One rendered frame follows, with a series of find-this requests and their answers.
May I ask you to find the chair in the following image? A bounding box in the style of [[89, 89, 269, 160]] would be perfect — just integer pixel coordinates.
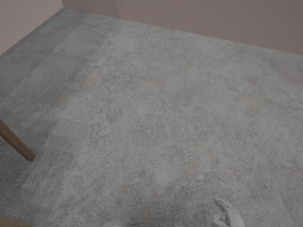
[[0, 217, 31, 227]]

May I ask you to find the robot right hand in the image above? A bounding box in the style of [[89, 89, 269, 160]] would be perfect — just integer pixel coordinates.
[[211, 197, 245, 227]]

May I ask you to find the table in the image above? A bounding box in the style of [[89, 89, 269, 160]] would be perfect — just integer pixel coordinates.
[[0, 119, 36, 162]]

